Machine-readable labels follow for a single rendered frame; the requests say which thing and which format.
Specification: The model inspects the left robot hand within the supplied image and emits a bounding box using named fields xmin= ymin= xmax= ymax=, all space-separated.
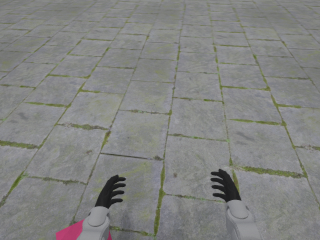
xmin=95 ymin=174 xmax=126 ymax=209

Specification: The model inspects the carton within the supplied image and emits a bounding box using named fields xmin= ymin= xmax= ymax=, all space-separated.
xmin=55 ymin=219 xmax=112 ymax=240

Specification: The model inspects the right robot hand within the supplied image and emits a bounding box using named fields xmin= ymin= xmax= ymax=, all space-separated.
xmin=210 ymin=169 xmax=242 ymax=203

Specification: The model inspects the robot right forearm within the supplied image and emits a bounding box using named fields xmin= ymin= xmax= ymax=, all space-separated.
xmin=225 ymin=199 xmax=265 ymax=240

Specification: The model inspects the robot left forearm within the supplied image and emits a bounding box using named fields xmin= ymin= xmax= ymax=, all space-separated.
xmin=76 ymin=206 xmax=110 ymax=240

